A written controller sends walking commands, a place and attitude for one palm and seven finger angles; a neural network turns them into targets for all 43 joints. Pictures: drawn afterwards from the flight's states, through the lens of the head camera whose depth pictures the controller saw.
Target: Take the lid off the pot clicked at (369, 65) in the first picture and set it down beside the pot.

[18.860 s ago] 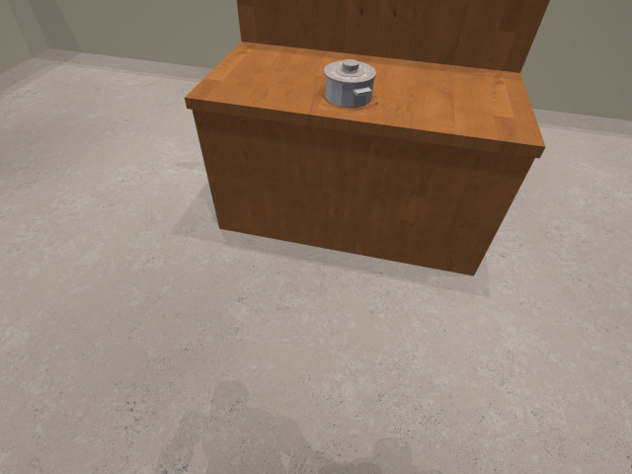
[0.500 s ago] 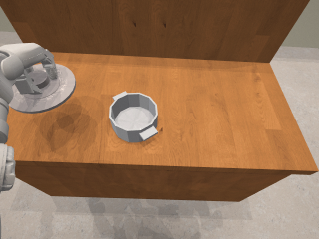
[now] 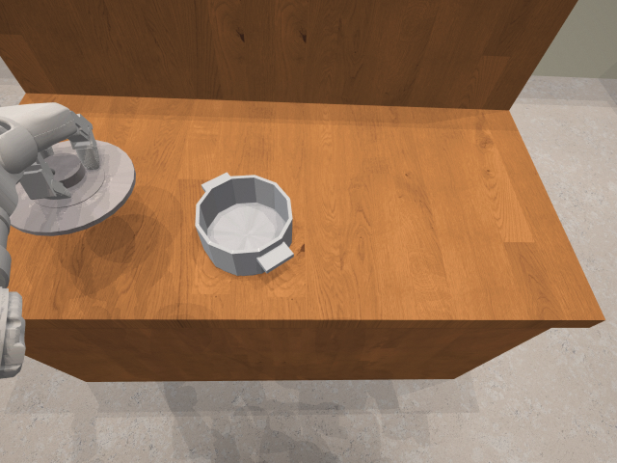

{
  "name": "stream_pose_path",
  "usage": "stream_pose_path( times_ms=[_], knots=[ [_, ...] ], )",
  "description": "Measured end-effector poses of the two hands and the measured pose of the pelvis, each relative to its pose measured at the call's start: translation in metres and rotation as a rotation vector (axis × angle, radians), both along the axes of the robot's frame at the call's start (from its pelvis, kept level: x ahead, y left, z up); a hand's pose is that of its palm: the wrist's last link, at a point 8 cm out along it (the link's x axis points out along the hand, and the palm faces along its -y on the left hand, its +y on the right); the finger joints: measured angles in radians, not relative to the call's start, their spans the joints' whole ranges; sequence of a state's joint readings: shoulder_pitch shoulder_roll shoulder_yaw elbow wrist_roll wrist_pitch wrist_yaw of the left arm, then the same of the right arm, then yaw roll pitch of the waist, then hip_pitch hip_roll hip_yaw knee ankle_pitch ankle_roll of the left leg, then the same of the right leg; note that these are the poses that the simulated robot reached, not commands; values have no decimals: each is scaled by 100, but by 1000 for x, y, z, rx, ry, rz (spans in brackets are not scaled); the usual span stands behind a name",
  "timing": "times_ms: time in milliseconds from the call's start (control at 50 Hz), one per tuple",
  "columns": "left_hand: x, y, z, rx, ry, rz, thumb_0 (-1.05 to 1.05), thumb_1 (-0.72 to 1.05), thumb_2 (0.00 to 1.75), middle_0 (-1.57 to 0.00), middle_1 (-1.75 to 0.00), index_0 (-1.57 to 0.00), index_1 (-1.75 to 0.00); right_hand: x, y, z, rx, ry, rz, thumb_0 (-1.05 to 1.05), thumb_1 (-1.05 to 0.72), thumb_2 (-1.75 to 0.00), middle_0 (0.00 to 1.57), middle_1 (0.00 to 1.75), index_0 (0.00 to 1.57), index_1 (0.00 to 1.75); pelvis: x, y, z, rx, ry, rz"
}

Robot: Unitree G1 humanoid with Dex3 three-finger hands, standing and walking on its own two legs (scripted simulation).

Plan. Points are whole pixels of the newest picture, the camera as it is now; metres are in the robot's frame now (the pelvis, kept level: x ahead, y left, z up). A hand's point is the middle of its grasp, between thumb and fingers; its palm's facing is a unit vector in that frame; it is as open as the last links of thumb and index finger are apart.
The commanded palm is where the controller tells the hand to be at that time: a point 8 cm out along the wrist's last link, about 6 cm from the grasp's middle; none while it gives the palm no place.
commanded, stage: lower the lid onto the table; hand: left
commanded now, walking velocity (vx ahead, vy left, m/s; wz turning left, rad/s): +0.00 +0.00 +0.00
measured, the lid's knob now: (61, 171) +0.47 +0.32 +0.07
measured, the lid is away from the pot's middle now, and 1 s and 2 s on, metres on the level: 0.23 0.23 0.24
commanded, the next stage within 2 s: none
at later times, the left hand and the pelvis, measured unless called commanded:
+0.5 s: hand (63, 190) +0.44 +0.31 +0.07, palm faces -0.46 -0.10 -0.88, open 7.9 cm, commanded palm +0.49 +0.31 +0.13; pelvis +0.00 -0.01 -0.01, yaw +0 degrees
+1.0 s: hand (72, 207) +0.44 +0.31 +0.04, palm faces -0.49 -0.08 -0.87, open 7.9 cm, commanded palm +0.49 +0.31 +0.09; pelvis -0.01 +0.00 -0.01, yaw -1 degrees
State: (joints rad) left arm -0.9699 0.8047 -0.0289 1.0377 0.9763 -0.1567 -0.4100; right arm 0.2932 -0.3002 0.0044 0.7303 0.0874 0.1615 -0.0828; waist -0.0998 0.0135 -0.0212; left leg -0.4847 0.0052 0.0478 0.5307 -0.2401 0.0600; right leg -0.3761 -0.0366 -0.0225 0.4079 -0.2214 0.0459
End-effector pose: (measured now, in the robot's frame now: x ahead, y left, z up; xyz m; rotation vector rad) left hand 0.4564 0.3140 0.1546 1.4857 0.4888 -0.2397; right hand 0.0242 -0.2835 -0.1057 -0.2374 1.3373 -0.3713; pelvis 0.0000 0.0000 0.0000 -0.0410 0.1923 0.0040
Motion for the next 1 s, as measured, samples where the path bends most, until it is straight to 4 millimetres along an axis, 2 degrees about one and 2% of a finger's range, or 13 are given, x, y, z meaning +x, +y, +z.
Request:
stream_pose_path(
  times_ms=[420, 720, 1000],
  knots=[
    [-4, -5, -21, -20, 10, -13, 3, 17, 78, -56, -99, -64, -102, 5, -3, -4, -3, -9, -4, 1, -90, -89, 20, 30, 20, 30, 0, -4, -4, -3, 20, -4],
    [-11, 2, -41, -10, 43, -17, 3, 17, 78, -56, -98, -64, -102, -16, -7, -4, -36, 31, -25, 1, -90, -89, 20, 30, 20, 30, -5, -4, -8, -9, 35, -6],
    [-9, -2, -58, -17, 44, -51, 3, 17, 78, -55, -98, -64, -102, -30, -1, -6, -47, 42, -41, 1, -90, -89, 20, 30, 20, 30, -10, 2, -13, -14, 54, -13]
  ],
)
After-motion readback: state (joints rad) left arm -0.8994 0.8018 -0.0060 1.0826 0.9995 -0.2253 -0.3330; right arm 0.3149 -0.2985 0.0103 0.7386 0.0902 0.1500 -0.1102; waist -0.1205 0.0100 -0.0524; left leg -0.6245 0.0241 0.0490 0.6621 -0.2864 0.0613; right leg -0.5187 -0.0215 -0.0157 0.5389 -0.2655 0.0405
